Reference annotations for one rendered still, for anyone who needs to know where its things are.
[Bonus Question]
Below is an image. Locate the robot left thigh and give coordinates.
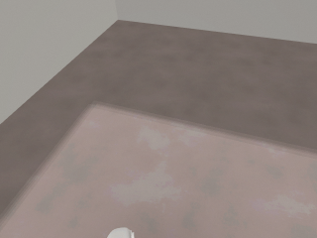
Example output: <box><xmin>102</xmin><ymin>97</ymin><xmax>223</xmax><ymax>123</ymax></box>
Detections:
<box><xmin>107</xmin><ymin>227</ymin><xmax>135</xmax><ymax>238</ymax></box>

